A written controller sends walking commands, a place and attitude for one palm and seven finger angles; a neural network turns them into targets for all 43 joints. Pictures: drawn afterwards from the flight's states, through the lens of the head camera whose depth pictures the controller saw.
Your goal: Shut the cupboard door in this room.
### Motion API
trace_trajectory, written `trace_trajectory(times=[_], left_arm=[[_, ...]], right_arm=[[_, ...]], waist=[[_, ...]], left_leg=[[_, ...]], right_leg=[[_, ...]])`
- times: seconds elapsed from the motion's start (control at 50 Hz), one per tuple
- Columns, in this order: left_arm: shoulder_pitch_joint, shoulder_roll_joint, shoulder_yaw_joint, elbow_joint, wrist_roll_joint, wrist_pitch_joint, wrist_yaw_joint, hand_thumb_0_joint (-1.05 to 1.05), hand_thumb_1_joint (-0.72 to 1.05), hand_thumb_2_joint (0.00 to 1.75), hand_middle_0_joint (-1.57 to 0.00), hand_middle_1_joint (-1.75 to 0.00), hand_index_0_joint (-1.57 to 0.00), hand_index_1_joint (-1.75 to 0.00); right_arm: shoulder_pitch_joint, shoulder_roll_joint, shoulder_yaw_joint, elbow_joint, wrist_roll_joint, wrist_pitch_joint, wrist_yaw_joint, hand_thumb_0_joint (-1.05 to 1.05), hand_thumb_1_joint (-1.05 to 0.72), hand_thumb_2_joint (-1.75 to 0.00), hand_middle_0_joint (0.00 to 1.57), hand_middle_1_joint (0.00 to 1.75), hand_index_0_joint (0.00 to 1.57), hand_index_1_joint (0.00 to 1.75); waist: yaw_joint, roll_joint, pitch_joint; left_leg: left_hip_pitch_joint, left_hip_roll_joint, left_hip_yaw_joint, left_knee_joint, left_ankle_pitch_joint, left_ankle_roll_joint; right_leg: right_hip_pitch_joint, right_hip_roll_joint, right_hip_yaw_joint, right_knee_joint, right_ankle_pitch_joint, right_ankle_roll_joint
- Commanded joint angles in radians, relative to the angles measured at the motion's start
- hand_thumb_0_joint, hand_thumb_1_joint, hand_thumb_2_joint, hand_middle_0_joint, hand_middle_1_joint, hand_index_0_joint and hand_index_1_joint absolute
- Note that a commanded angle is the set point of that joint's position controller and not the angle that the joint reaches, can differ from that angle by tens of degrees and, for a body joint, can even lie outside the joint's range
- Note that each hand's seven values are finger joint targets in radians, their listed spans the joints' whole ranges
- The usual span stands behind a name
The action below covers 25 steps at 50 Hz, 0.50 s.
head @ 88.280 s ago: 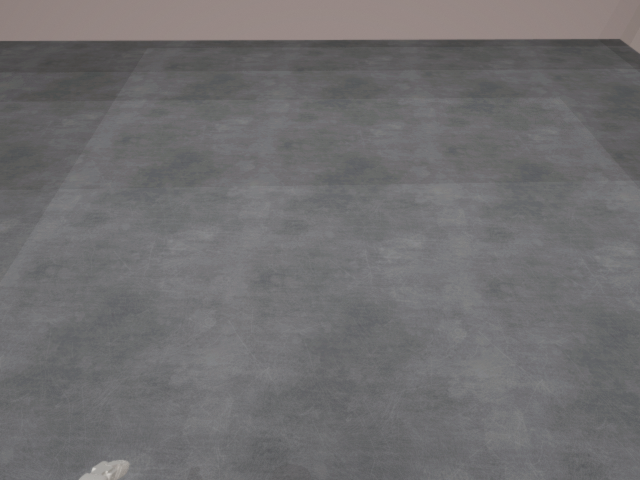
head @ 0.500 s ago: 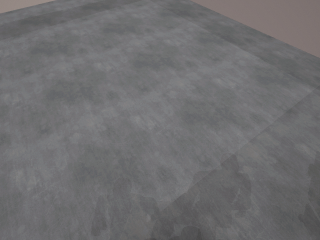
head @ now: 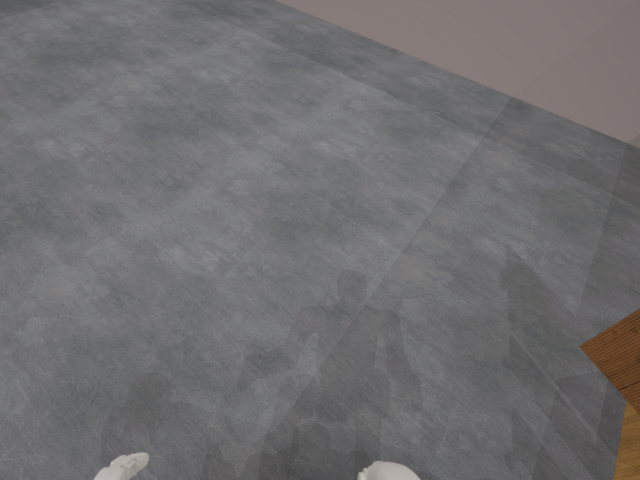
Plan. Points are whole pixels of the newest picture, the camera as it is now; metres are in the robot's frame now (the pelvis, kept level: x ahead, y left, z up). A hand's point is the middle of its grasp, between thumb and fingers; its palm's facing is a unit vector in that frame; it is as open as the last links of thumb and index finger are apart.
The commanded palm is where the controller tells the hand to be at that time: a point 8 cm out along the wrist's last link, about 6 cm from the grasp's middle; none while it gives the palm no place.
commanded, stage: turn to face it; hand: left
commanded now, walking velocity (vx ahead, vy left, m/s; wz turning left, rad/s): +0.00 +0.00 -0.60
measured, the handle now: out of the picture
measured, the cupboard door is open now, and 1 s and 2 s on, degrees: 61 61 61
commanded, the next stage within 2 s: take the last steps up to it in 1.68 s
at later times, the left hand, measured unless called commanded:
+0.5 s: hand out of the picture +0.14 +0.13 -0.17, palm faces -0.29 -0.93 -0.22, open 7.4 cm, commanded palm none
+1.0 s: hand (277, 419) +0.22 +0.07 -0.16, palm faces -0.55 -0.78 -0.29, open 7.4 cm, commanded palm none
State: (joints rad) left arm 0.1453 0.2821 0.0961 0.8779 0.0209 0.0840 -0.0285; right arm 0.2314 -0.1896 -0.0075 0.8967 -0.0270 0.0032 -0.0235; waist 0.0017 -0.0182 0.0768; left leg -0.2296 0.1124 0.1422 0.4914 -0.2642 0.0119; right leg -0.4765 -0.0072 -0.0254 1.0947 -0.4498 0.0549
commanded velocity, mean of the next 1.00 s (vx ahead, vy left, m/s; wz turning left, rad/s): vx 0.00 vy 0.00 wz -0.60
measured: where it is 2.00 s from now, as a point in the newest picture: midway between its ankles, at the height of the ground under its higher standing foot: outside the picture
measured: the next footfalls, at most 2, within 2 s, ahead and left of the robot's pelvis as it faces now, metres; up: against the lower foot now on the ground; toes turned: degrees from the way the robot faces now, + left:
right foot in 0.22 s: +0.01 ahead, -0.15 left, +0.00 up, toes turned -13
left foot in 0.58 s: +0.11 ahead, +0.08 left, +0.00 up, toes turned -18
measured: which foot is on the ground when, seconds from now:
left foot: down 0.00-0.22, up 0.24-0.56, down 0.58-0.94, up 0.96-1.00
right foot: up 0.00-0.20, down 0.22-0.58, up 0.60-0.92, down 0.94-1.00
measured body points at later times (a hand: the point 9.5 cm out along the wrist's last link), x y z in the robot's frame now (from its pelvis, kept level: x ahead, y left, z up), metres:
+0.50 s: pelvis +0.00 -0.03 -0.01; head +0.05 -0.05 +0.44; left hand +0.16 +0.18 -0.15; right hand +0.00 -0.31 -0.15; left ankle +0.05 +0.10 -0.70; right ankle -0.03 -0.14 -0.74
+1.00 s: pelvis +0.01 -0.05 -0.02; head +0.03 -0.09 +0.42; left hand +0.25 +0.11 -0.14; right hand -0.10 -0.30 -0.18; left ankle +0.06 +0.09 -0.72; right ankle -0.06 -0.13 -0.75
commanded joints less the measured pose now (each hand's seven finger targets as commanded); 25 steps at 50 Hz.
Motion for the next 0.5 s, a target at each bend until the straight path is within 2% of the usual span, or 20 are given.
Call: trace_trajectory(times=[0.0, 0.06, 0.1, 0.14, 0.16, 0.18, 0.2, 0.22, 0.24, 0.26, 0.28, 0.32, 0.36, 0.42, 0.46, 0.48], left_arm=[[-0.047, 0.023, 0.003, -0.095, -0.002, -0.017, -0.012, 0.0, 0.9, 0.9, -0.2, -0.3, -0.2, -0.3], [-0.072, 0.012, -0.003, -0.109, -0.001, -0.022, -0.013, 0.0, 0.9, 0.9, -0.2, -0.3, -0.2, -0.3], [-0.075, 0.015, -0.006, -0.113, 0.001, -0.03, -0.011, 0.0, 0.9, 0.9, -0.2, -0.3, -0.2, -0.3], [-0.029, 0.026, -0.005, -0.102, -0.001, -0.038, -0.008, 0.0, 0.9, 0.9, -0.2, -0.3, -0.2, -0.3], [0.031, 0.049, 0.001, -0.084, 0.0, -0.043, -0.005, 0.0, 0.9, 0.9, -0.2, -0.3, -0.2, -0.3], [0.101, 0.118, 0.013, -0.061, 0.006, -0.055, 0.004, 0.0, 0.9, 0.9, -0.2, -0.3, -0.2, -0.3], [0.149, 0.225, 0.034, -0.051, 0.014, -0.066, 0.021, 0.0, 0.9, 0.9, -0.2, -0.3, -0.2, -0.3], [0.191, 0.246, 0.032, -0.039, -0.005, -0.061, 0.03, 0.0, 0.9, 0.9, -0.2, -0.3, -0.2, -0.3], [0.139, 0.22, 0.038, -0.046, 0.0, -0.063, 0.042, 0.0, 0.9, 0.9, -0.2, -0.3, -0.2, -0.3], [0.084, 0.185, 0.027, -0.058, -0.002, -0.062, 0.045, 0.0, 0.9, 0.9, -0.2, -0.3, -0.2, -0.3], [0.036, 0.148, 0.017, -0.072, -0.004, -0.062, 0.044, 0.0, 0.9, 0.9, -0.2, -0.3, -0.2, -0.3], [-0.008, 0.135, 0.01, -0.09, -0.001, -0.064, 0.042, 0.0, 0.9, 0.9, -0.2, -0.3, -0.2, -0.3], [0.006, 0.138, 0.012, -0.087, 0.002, -0.065, 0.038, 0.0, 0.9, 0.9, -0.2, -0.3, -0.2, -0.3], [0.027, 0.152, 0.02, -0.077, 0.008, -0.061, 0.035, 0.0, 0.9, 0.9, -0.2, -0.3, -0.2, -0.3], [0.03, 0.16, 0.027, -0.072, 0.008, -0.058, 0.032, 0.0, 0.9, 0.9, -0.2, -0.3, -0.2, -0.3], [0.019, 0.16, 0.028, -0.072, 0.006, -0.056, 0.032, 0.0, 0.9, 0.9, -0.2, -0.3, -0.2, -0.3]], right_arm=[[0.065, -0.213, -0.068, -0.037, -0.002, -0.012, -0.016, 0.0, -0.9, -0.9, 0.2, 0.3, 0.2, 0.3], [0.069, -0.232, -0.079, -0.025, -0.006, -0.009, -0.009, 0.0, -0.9, -0.9, 0.2, 0.3, 0.2, 0.3], [0.077, -0.24, -0.087, -0.018, -0.006, -0.006, -0.005, 0.0, -0.9, -0.9, 0.2, 0.3, 0.2, 0.3], [0.058, -0.25, -0.092, -0.017, -0.002, -0.003, -0.001, 0.0, -0.9, -0.9, 0.2, 0.3, 0.2, 0.3], [0.04, -0.252, -0.093, -0.024, 0.004, -0.001, 0.001, 0.0, -0.9, -0.9, 0.2, 0.3, 0.2, 0.3], [0.041, -0.215, -0.089, -0.037, 0.014, 0.001, 0.009, 0.0, -0.9, -0.9, 0.2, 0.3, 0.2, 0.3], [-0.003, -0.125, -0.066, -0.09, 0.014, 0.005, 0.014, 0.0, -0.9, -0.9, 0.2, 0.3, 0.2, 0.3], [-0.052, -0.154, -0.059, -0.109, 0.013, 0.024, 0.002, 0.0, -0.9, -0.9, 0.2, 0.3, 0.2, 0.3], [-0.072, -0.142, -0.062, -0.108, 0.014, 0.027, -0.005, 0.0, -0.9, -0.9, 0.2, 0.3, 0.2, 0.3], [-0.065, -0.161, -0.064, -0.095, 0.013, 0.026, -0.007, 0.0, -0.9, -0.9, 0.2, 0.3, 0.2, 0.3], [-0.05, -0.164, -0.067, -0.078, 0.011, 0.026, -0.002, 0.0, -0.9, -0.9, 0.2, 0.3, 0.2, 0.3], [-0.011, -0.149, -0.065, -0.057, 0.009, 0.031, 0.005, 0.0, -0.9, -0.9, 0.2, 0.3, 0.2, 0.3], [-0.022, -0.141, -0.066, -0.06, 0.008, 0.034, 0.007, 0.0, -0.9, -0.9, 0.2, 0.3, 0.2, 0.3], [-0.047, -0.134, -0.064, -0.08, 0.013, 0.025, 0.005, 0.0, -0.9, -0.9, 0.2, 0.3, 0.2, 0.3], [-0.045, -0.128, -0.061, -0.089, 0.018, 0.016, 0.002, 0.0, -0.9, -0.9, 0.2, 0.3, 0.2, 0.3], [-0.018, -0.131, -0.061, -0.083, 0.02, 0.013, -0.002, 0.0, -0.9, -0.9, 0.2, 0.3, 0.2, 0.3]], waist=[[-0.03, 0.188, -0.092], [-0.041, 0.21, -0.096], [-0.05, 0.23, -0.108], [-0.02, 0.224, -0.13], [0.012, 0.189, -0.141], [0.043, 0.028, -0.182], [0.071, -0.282, -0.143], [0.096, -0.195, -0.133], [0.064, -0.253, -0.121], [0.043, -0.25, -0.101], [0.014, -0.184, -0.105], [-0.019, -0.151, -0.124], [-0.01, -0.119, -0.103], [0.003, -0.124, -0.101], [0.004, -0.145, -0.118], [-0.008, -0.147, -0.128]], left_leg=[[0.151, 0.243, -0.115, -0.154, 0.443, 0.117], [0.134, 0.26, -0.08, -0.129, 0.44, 0.116], [0.151, 0.261, -0.064, -0.085, 0.481, 0.105], [0.124, 0.249, -0.023, -0.015, 0.456, 0.064], [0.06, 0.229, 0.007, 0.061, 0.384, 0.026], [-0.075, 0.167, 0.061, 0.218, 0.216, -0.033], [-0.368, 0.003, 0.089, 0.462, -0.344, -0.092], [-0.384, -0.005, -0.064, 0.61, -0.382, -0.088], [-0.452, -0.006, -0.119, 0.678, -0.339, -0.087], [-0.463, 0.007, -0.147, 0.702, -0.272, -0.091], [-0.422, 0.012, -0.148, 0.693, -0.192, -0.1], [-0.324, -0.002, -0.122, 0.628, -0.128, -0.107], [-0.289, -0.025, -0.114, 0.557, -0.118, -0.108], [-0.245, -0.047, -0.11, 0.408, -0.146, -0.103], [-0.194, -0.07, -0.106, 0.284, -0.154, -0.095], [-0.147, -0.078, -0.104, 0.215, -0.125, -0.092]], right_leg=[[-0.037, -0.034, -0.013, -0.087, 0.022, 0.004], [0.038, -0.024, -0.044, -0.234, 0.013, -0.009], [0.083, -0.006, -0.07, -0.339, 0.013, -0.024], [0.192, 0.006, -0.085, -0.511, 0.133, -0.042], [0.305, 0.0, -0.078, -0.63, 0.249, -0.057], [0.477, -0.119, 0.063, -0.723, 0.41, -0.101], [0.56, -0.368, 0.392, -0.758, 0.726, -0.213], [0.463, -0.414, 0.406, -0.747, 0.789, -0.287], [0.46, -0.355, 0.417, -0.746, 0.753, -0.291], [0.44, -0.322, 0.371, -0.747, 0.691, -0.277], [0.412, -0.268, 0.289, -0.731, 0.684, -0.251], [0.327, -0.219, 0.221, -0.734, 0.617, -0.227], [0.278, -0.21, 0.257, -0.753, 0.526, -0.232], [0.271, -0.212, 0.321, -0.744, 0.48, -0.247], [0.281, -0.204, 0.356, -0.71, 0.535, -0.245], [0.269, -0.2, 0.365, -0.688, 0.547, -0.233]])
